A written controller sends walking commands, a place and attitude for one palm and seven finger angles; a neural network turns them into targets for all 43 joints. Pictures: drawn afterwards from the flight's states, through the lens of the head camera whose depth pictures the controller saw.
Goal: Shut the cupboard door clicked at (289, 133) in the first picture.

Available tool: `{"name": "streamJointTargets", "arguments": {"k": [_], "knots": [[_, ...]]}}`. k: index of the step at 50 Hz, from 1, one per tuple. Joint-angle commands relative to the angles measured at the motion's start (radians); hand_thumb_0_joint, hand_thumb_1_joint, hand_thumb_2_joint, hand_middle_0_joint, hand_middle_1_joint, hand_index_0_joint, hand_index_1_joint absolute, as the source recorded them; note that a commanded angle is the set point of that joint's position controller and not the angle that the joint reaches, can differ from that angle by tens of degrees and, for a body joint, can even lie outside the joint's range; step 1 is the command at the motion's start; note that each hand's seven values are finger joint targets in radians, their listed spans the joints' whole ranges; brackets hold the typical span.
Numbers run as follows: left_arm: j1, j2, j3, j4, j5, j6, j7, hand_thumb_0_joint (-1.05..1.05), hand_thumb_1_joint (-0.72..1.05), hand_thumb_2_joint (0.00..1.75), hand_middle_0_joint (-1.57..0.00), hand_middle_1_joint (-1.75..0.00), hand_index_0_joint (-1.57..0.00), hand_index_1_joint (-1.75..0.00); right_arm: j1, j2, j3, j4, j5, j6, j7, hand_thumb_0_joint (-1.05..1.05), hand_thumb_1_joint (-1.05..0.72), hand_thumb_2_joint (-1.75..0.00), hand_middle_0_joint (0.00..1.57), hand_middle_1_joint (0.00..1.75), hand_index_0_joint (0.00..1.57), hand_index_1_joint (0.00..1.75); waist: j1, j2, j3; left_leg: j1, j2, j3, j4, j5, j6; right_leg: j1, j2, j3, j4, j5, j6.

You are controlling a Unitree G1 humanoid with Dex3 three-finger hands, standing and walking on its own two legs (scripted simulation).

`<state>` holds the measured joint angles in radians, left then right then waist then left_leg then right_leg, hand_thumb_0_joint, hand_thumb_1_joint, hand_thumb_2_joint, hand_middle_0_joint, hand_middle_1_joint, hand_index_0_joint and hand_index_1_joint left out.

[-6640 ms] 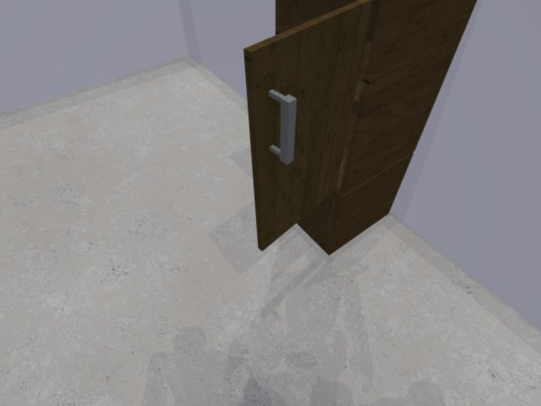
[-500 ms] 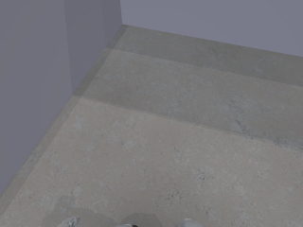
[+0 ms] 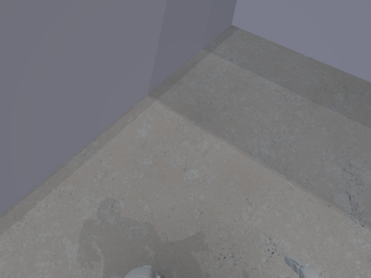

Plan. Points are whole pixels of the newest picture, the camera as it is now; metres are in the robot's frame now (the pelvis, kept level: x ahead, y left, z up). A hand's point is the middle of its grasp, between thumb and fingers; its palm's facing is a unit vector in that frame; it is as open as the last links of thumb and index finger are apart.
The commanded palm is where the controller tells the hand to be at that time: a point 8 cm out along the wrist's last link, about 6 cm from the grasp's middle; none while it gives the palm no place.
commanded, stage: walk to a spot facing it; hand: left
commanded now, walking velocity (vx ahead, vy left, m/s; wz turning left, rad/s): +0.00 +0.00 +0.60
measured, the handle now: out of the picture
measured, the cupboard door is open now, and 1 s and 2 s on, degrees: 98 98 98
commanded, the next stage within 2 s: none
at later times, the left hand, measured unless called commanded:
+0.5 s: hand out of the picture +0.06 +0.15 -0.13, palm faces +0.29 -0.92 -0.26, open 7.4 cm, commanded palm none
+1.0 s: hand out of the picture +0.07 +0.19 -0.13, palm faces +0.56 -0.78 -0.28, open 7.4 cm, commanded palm none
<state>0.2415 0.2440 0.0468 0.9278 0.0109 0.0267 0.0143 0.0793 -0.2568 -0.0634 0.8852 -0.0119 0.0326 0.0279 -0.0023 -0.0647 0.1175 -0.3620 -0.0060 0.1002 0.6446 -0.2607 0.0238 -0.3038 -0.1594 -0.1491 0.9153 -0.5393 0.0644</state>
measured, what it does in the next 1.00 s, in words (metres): walks ahead, turning left: right foot, then left foot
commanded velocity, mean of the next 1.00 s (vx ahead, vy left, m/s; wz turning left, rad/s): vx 0.00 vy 0.00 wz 0.60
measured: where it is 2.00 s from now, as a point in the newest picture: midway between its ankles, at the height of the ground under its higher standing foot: outside the picture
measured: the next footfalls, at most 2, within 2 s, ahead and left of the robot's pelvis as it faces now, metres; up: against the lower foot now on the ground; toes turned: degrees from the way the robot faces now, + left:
right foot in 0.30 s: +0.09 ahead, -0.16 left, +0.00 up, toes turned +7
left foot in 0.64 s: +0.05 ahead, +0.08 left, +0.00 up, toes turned +29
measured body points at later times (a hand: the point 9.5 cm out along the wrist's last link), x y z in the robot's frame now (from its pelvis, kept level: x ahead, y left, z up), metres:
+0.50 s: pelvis +0.05 -0.05 +0.02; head +0.11 -0.05 +0.47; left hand +0.05 +0.20 -0.11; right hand +0.21 -0.28 -0.13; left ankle -0.02 +0.07 -0.65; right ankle +0.05 -0.17 -0.72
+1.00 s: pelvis +0.09 -0.06 +0.01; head +0.14 -0.03 +0.46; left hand +0.04 +0.23 -0.11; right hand +0.29 -0.23 -0.14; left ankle +0.01 +0.07 -0.72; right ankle +0.16 -0.17 -0.71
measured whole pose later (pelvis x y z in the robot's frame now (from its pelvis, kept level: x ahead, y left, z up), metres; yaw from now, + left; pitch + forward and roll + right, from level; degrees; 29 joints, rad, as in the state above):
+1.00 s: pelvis +0.09 -0.06 +0.01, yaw +35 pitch +2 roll +0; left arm 0.12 0.24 0.06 0.85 0.01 0.03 0.01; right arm 0.18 -0.22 -0.06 0.92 -0.02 0.05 0.01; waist -0.02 0.01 0.08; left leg -0.32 -0.02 -0.10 0.57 -0.28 -0.02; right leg -0.32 -0.05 -0.02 0.63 -0.33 0.07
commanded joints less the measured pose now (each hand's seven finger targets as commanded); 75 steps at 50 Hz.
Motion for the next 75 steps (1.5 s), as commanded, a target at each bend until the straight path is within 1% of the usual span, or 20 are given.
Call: {"name": "streamJointTargets", "arguments": {"k": [1, 12, 13, 15, 20, 27, 30, 31, 32, 34, 36, 48, 49, 51, 56, 62, 66, 68, 69, 75], "knots": [[-0.127, 0.090, 0.031, -0.145, 0.004, -0.007, 0.013, 0.00, 0.90, 0.90, -0.20, -0.30, -0.20, -0.30, 0.174, -0.234, -0.060, -0.024, -0.008, -0.014, -0.036, 0.00, -0.90, -0.90, 0.20, 0.30, 0.20, 0.30, -0.082, 0.248, -0.220, 0.277, 0.357, -0.417, -0.245, 0.479, 0.200, -0.296, 0.024, 0.158, 0.299, -0.026, 0.018], [0.010, 0.076, 0.037, -0.102, 0.004, -0.012, -0.003, 0.00, 0.90, 0.90, -0.20, -0.30, -0.20, -0.30, 0.013, -0.192, -0.058, -0.069, -0.010, 0.001, -0.031, 0.00, -0.90, -0.90, 0.20, 0.30, 0.20, 0.30, 0.024, 0.200, -0.163, 0.003, 0.183, -0.364, -0.202, 0.207, 0.094, 0.093, 0.149, 0.087, -0.304, 0.239, 0.003], [0.060, 0.107, 0.046, -0.098, 0.007, -0.022, 0.000, 0.00, 0.90, 0.90, -0.20, -0.30, -0.20, -0.30, -0.010, -0.173, -0.055, -0.079, -0.004, 0.002, -0.028, 0.00, -0.90, -0.90, 0.20, 0.30, 0.20, 0.30, 0.056, 0.149, -0.173, -0.062, 0.135, -0.333, -0.138, 0.129, 0.055, 0.190, 0.119, 0.111, -0.438, 0.311, -0.002], [0.087, 0.257, 0.071, -0.107, 0.026, -0.038, 0.016, 0.00, 0.90, 0.90, -0.20, -0.30, -0.20, -0.30, -0.005, -0.071, -0.042, -0.112, 0.005, 0.001, -0.018, 0.00, -0.90, -0.90, 0.20, 0.30, 0.20, 0.30, 0.082, -0.289, -0.180, -0.267, -0.068, -0.112, 0.349, -0.371, -0.068, 0.249, -0.337, 0.577, -0.674, 0.405, -0.179], [-0.048, 0.119, 0.030, -0.133, 0.012, -0.040, 0.024, 0.00, 0.90, 0.90, -0.20, -0.30, -0.20, -0.30, 0.028, -0.064, -0.033, -0.055, -0.002, 0.020, 0.000, 0.00, -0.90, -0.90, 0.20, 0.30, 0.20, 0.30, -0.005, -0.179, -0.147, -0.226, 0.043, -0.100, 0.519, -0.206, -0.092, 0.200, -0.163, 0.177, -0.540, 0.775, -0.174], [0.070, 0.181, 0.054, -0.082, 0.019, -0.041, 0.019, 0.00, 0.90, 0.90, -0.20, -0.30, -0.20, -0.30, -0.039, -0.019, -0.006, -0.067, 0.007, 0.006, 0.007, 0.00, -0.90, -0.90, 0.20, 0.30, 0.20, 0.30, 0.056, -0.154, -0.178, -0.085, 0.007, 0.023, 0.089, -0.177, -0.079, 0.316, -0.192, 0.078, -0.429, 0.986, -0.159], [0.022, 0.180, 0.059, -0.085, 0.006, -0.038, 0.010, 0.00, 0.90, 0.90, -0.20, -0.30, -0.20, -0.30, 0.074, -0.065, -0.018, -0.044, 0.001, -0.004, 0.001, 0.00, -0.90, -0.90, 0.20, 0.30, 0.20, 0.30, -0.017, -0.107, -0.211, 0.139, -0.005, 0.029, -0.156, 0.042, -0.052, 0.204, -0.171, -0.005, -0.267, 0.901, -0.089], [0.009, 0.150, 0.055, -0.103, -0.001, -0.034, 0.006, 0.00, 0.90, 0.90, -0.20, -0.30, -0.20, -0.30, 0.153, -0.139, -0.037, -0.026, -0.006, -0.013, -0.003, 0.00, -0.90, -0.90, 0.20, 0.30, 0.20, 0.30, -0.063, 0.054, -0.268, 0.340, 0.112, -0.109, -0.210, 0.279, -0.001, 0.024, -0.123, -0.039, -0.091, 0.667, -0.036], [-0.029, 0.068, 0.032, -0.147, -0.009, -0.030, -0.002, 0.00, 0.90, 0.90, -0.20, -0.30, -0.20, -0.30, 0.233, -0.256, -0.068, -0.018, -0.011, -0.018, -0.013, 0.00, -0.90, -0.90, 0.20, 0.30, 0.20, 0.30, -0.107, 0.391, -0.291, 0.476, 0.410, -0.510, -0.239, 0.730, 0.169, -0.276, 0.033, -0.030, 0.157, -0.087, 0.041], [-0.116, 0.090, 0.030, -0.181, 0.004, -0.009, 0.008, 0.00, 0.90, 0.90, -0.20, -0.30, -0.20, -0.30, 0.245, -0.255, -0.064, -0.005, -0.008, -0.008, -0.029, 0.00, -0.90, -0.90, 0.20, 0.30, 0.20, 0.30, -0.099, 0.202, -0.239, 0.372, 0.441, -0.455, -0.244, 0.637, 0.240, -0.321, 0.019, 0.130, 0.299, -0.080, 0.020], [-0.113, 0.088, 0.038, -0.130, 0.007, 0.000, 0.005, 0.00, 0.90, 0.90, -0.20, -0.30, -0.20, -0.30, 0.136, -0.190, -0.049, -0.027, -0.010, -0.014, -0.044, 0.00, -0.90, -0.90, 0.20, 0.30, 0.20, 0.30, -0.052, 0.269, -0.185, 0.256, 0.307, -0.377, -0.267, 0.491, 0.167, -0.301, 0.025, 0.167, 0.296, 0.054, 0.025], [-0.006, 0.081, 0.036, -0.112, -0.001, -0.016, 0.000, 0.00, 0.90, 0.90, -0.20, -0.30, -0.20, -0.30, 0.040, -0.181, -0.058, -0.049, -0.008, -0.003, -0.034, 0.00, -0.90, -0.90, 0.20, 0.30, 0.20, 0.30, 0.031, 0.218, -0.173, 0.048, 0.171, -0.368, -0.174, 0.335, 0.083, 0.117, 0.146, 0.097, -0.369, 0.270, 0.009], [0.046, 0.120, 0.047, -0.101, 0.003, -0.027, 0.005, 0.00, 0.90, 0.90, -0.20, -0.30, -0.20, -0.30, 0.030, -0.148, -0.056, -0.059, 0.000, -0.003, -0.031, 0.00, -0.90, -0.90, 0.20, 0.30, 0.20, 0.30, 0.059, 0.129, -0.191, -0.055, 0.115, -0.340, -0.095, 0.179, 0.035, 0.256, 0.079, 0.154, -0.523, 0.341, -0.002], [0.061, 0.257, 0.064, -0.103, 0.017, -0.037, 0.020, 0.00, 0.90, 0.90, -0.20, -0.30, -0.20, -0.30, 0.036, -0.093, -0.048, -0.086, 0.004, -0.001, -0.021, 0.00, -0.90, -0.90, 0.20, 0.30, 0.20, 0.30, 0.072, -0.267, -0.188, -0.236, -0.042, -0.137, 0.399, -0.388, -0.068, 0.249, -0.361, 0.540, -0.649, 0.511, -0.195], [-0.067, 0.119, 0.028, -0.132, 0.010, -0.038, 0.022, 0.00, 0.90, 0.90, -0.20, -0.30, -0.20, -0.30, 0.054, -0.058, -0.036, -0.037, -0.003, 0.023, 0.000, 0.00, -0.90, -0.90, 0.20, 0.30, 0.20, 0.30, -0.009, -0.170, -0.118, -0.219, 0.040, -0.098, 0.527, -0.190, -0.097, 0.181, -0.165, 0.156, -0.561, 0.737, -0.165], [0.055, 0.177, 0.051, -0.085, 0.018, -0.040, 0.018, 0.00, 0.90, 0.90, -0.20, -0.30, -0.20, -0.30, -0.023, -0.018, -0.010, -0.055, 0.005, 0.009, 0.008, 0.00, -0.90, -0.90, 0.20, 0.30, 0.20, 0.30, 0.055, -0.146, -0.168, -0.108, 0.010, 0.016, 0.129, -0.187, -0.088, 0.323, -0.188, 0.069, -0.449, 0.965, -0.156], [0.018, 0.183, 0.060, -0.083, 0.007, -0.036, 0.009, 0.00, 0.90, 0.90, -0.20, -0.30, -0.20, -0.30, 0.080, -0.068, -0.021, -0.039, 0.000, -0.003, 0.001, 0.00, -0.90, -0.90, 0.20, 0.30, 0.20, 0.30, -0.017, -0.111, -0.200, 0.143, -0.006, 0.030, -0.151, 0.033, -0.054, 0.193, -0.180, -0.004, -0.284, 0.887, -0.089], [-0.040, 0.075, 0.030, -0.145, -0.007, -0.028, -0.003, 0.00, 0.90, 0.90, -0.20, -0.30, -0.20, -0.30, 0.239, -0.251, -0.071, -0.014, -0.011, -0.016, -0.010, 0.00, -0.90, -0.90, 0.20, 0.30, 0.20, 0.30, -0.109, 0.372, -0.280, 0.470, 0.396, -0.490, -0.241, 0.654, 0.147, -0.267, 0.024, -0.037, 0.139, -0.075, 0.038], [-0.106, 0.086, 0.029, -0.167, 0.002, -0.010, 0.005, 0.00, 0.90, 0.90, -0.20, -0.30, -0.20, -0.30, 0.285, -0.276, -0.073, 0.013, -0.005, -0.006, -0.023, 0.00, -0.90, -0.90, 0.20, 0.30, 0.20, 0.30, -0.123, 0.294, -0.289, 0.428, 0.444, -0.503, -0.235, 0.735, 0.225, -0.297, 0.032, 0.103, 0.248, -0.143, 0.020], [-0.061, 0.086, 0.040, -0.096, 0.010, 0.008, -0.008, 0.00, 0.90, 0.90, -0.20, -0.30, -0.20, -0.30, 0.081, -0.167, -0.038, -0.040, -0.011, -0.019, -0.043, 0.00, -0.90, -0.90, 0.20, 0.30, 0.20, 0.30, -0.014, 0.195, -0.143, 0.180, 0.236, -0.331, -0.312, 0.288, 0.122, -0.243, 0.050, 0.151, 0.204, 0.136, 0.020]]}}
